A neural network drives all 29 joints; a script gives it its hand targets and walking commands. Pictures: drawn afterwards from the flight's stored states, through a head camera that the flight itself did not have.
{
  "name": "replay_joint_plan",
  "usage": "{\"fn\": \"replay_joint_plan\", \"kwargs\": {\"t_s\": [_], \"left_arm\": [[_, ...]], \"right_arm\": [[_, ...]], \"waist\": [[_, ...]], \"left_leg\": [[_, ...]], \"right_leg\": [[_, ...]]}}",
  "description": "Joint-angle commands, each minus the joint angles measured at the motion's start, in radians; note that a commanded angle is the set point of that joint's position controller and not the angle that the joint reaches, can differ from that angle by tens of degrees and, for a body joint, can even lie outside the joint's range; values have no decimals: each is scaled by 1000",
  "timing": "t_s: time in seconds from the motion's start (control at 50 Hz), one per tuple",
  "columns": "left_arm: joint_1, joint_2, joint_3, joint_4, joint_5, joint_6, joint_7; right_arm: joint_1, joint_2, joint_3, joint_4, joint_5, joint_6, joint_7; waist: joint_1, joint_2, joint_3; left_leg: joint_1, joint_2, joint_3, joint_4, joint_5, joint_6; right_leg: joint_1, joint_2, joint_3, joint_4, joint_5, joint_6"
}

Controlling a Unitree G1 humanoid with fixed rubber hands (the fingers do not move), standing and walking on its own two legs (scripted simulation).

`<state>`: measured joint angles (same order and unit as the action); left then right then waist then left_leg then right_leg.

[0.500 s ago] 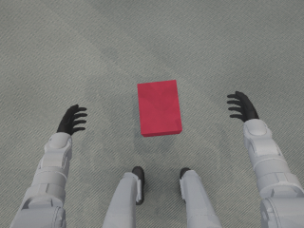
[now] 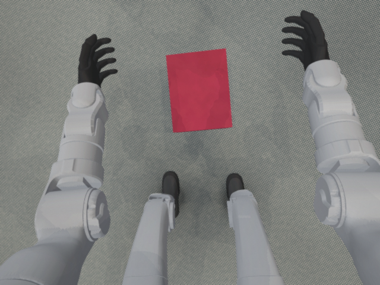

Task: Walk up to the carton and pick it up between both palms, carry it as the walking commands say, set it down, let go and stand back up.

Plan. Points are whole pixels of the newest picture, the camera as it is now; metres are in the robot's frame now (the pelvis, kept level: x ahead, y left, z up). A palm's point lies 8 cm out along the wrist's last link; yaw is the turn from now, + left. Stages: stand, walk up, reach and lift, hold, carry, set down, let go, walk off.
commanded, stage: reach and lift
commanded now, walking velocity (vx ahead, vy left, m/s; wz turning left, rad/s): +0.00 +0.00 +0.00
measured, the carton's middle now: (199, 95) +0.51 -0.01 -0.59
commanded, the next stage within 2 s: none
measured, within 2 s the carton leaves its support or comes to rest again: neither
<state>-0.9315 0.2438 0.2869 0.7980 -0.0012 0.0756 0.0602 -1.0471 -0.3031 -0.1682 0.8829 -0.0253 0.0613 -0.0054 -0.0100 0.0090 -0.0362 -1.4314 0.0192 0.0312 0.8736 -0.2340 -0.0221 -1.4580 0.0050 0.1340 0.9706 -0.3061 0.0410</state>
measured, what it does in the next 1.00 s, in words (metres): lowers itself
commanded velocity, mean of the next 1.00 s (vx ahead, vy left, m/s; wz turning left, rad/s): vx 0.00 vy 0.00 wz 0.00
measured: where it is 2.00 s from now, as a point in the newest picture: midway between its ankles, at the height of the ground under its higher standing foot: (203, 204)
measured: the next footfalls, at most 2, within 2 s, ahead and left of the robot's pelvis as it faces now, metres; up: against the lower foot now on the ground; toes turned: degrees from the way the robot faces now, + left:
none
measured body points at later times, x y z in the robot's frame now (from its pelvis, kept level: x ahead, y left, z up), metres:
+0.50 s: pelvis -0.02 +0.00 -0.06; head +0.33 -0.03 +0.22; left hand +0.49 +0.19 -0.23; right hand +0.50 -0.20 -0.24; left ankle +0.06 +0.14 -0.65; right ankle +0.04 -0.14 -0.65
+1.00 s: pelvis -0.05 +0.01 -0.20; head +0.33 -0.01 +0.04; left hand +0.49 +0.18 -0.39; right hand +0.50 -0.19 -0.40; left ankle +0.06 +0.14 -0.65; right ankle +0.04 -0.13 -0.65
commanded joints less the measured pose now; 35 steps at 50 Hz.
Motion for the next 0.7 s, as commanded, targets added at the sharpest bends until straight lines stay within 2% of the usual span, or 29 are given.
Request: {"fn": "replay_joint_plan", "kwargs": {"t_s": [0.0,0.02,0.06,0.08,0.1,0.14,0.16,0.2,0.24,0.26,0.28,0.3,0.32,0.34,0.36,0.38,0.42,0.44,0.46,0.48,0.5,0.52,0.56,0.58,0.62,0.66,0.68], "left_arm": [[-332,61,120,-7,-15,-37,-20],[-323,54,134,-7,-7,-35,-28],[-302,42,146,-12,17,-40,-32],[-292,45,164,-14,32,-43,-36],[-286,47,174,-17,40,-47,-38],[-284,26,166,-34,50,-51,-48],[-283,3,149,-47,48,-55,-54],[-285,-12,146,-71,60,-60,-59],[-292,-30,137,-27,71,-61,-63],[-286,-29,153,1,83,-59,-63],[-287,-38,156,38,91,-55,-64],[-323,-30,155,26,87,-54,-63],[-319,-32,155,59,95,-49,-62],[-343,-22,155,38,95,-47,-57],[-355,-14,163,49,94,-43,-57],[-382,-8,161,33,90,-44,-52],[-405,6,156,35,75,-35,-41],[-454,36,159,-4,67,-32,-31],[-468,41,146,5,61,-27,-27],[-518,51,124,-32,45,-21,-21],[-555,63,116,-34,35,-17,-11],[-580,93,113,-46,27,-9,-1],[-652,110,69,-87,-5,0,19],[-664,118,57,-72,-18,6,28],[-695,147,46,-65,-31,12,48],[-711,157,25,-24,-44,20,60],[-700,134,1,-10,-64,25,60]], "right_arm": [[-296,-45,-137,-103,0,-4,-24],[-282,-21,-138,-105,-11,1,-24],[-285,-6,-148,-127,-18,1,-18],[-257,-4,-154,-117,-27,1,-18],[-255,3,-159,-126,-36,-3,-17],[-250,7,-165,-152,-46,-6,-10],[-245,31,-159,-167,-47,-11,-3],[-240,30,-154,-167,-49,-14,4],[-232,29,-162,-112,-70,-14,12],[-232,32,-173,-79,-83,-16,10],[-223,43,-172,-35,-80,-11,15],[-247,24,-189,-26,-100,-13,9],[-265,31,-190,-17,-98,-12,13],[-286,34,-189,-33,-93,-12,11],[-304,28,-191,-39,-92,-13,8],[-337,23,-185,-65,-86,-15,7],[-383,-14,-183,-78,-76,-14,-4],[-408,-30,-189,-94,-70,-13,-12],[-417,-39,-185,-77,-59,-7,-18],[-455,-54,-177,-92,-53,-2,-22],[-487,-74,-178,-105,-45,2,-31],[-517,-106,-172,-112,-42,6,-42],[-571,-138,-171,-134,-23,11,-60],[-579,-164,-166,-99,-22,18,-70],[-608,-185,-150,-107,1,26,-81],[-607,-206,-148,-60,11,35,-94],[-605,-201,-133,-52,12,35,-97]], "waist": [[43,-119,-1028],[40,-137,-1020],[51,-138,-1062],[56,-120,-1088],[55,-134,-1073],[46,-113,-1082],[32,-119,-1089],[43,-92,-1070],[32,-77,-993],[30,-88,-957],[40,-76,-909],[16,-83,-896],[27,-80,-865],[28,-82,-869],[26,-81,-874],[38,-78,-868],[31,-94,-927],[27,-107,-993],[33,-90,-986],[14,-97,-1023],[18,-82,-1028],[3,-105,-1058],[-9,-85,-1122],[-19,-86,-1133],[-11,-61,-1174],[-24,-42,-1136],[-34,-61,-1143]], "left_leg": [[315,-98,23,122,386,-12],[309,-96,22,114,400,-9],[328,-96,18,118,449,-8],[337,-96,21,126,480,-8],[312,-93,17,128,487,-6],[330,-90,14,140,528,-8],[337,-81,3,150,546,-7],[353,-75,-4,179,572,-16],[317,-66,-15,212,521,-21],[260,-67,-12,227,481,-26],[243,-65,-11,252,446,-26],[199,-64,-14,273,403,-32],[179,-63,-16,284,361,-33],[167,-60,-16,306,343,-35],[128,-63,-11,327,301,-36],[101,-68,-7,348,285,-37],[63,-75,-2,401,265,-41],[60,-80,0,435,242,-42],[40,-83,12,454,207,-43],[50,-80,8,479,180,-44],[57,-83,14,500,157,-42],[41,-84,20,532,121,-44],[59,-85,21,590,104,-45],[46,-93,31,620,75,-46],[64,-95,46,673,53,-44],[49,-97,52,718,18,-43],[46,-100,49,731,37,-42]], "right_leg": [[543,53,-112,21,544,19],[537,52,-117,19,555,24],[555,57,-118,28,606,24],[554,56,-110,28,636,23],[549,55,-113,36,652,24],[510,55,-112,38,666,24],[493,55,-113,46,683,22],[403,58,-112,63,657,20],[269,60,-125,95,564,23],[238,58,-124,114,540,27],[160,60,-125,135,482,27],[126,60,-126,153,438,25],[80,61,-128,170,379,29],[52,62,-134,191,356,26],[55,59,-130,209,329,26],[35,59,-131,235,315,24],[52,57,-132,284,313,23],[73,58,-138,317,302,21],[65,59,-140,337,272,18],[48,57,-147,356,240,16],[19,59,-154,375,193,18],[45,57,-159,396,173,15],[34,57,-173,459,144,11],[37,58,-174,479,115,8],[21,55,-183,532,84,5],[-32,54,-192,573,41,6],[-24,53,-196,591,55,6]]}}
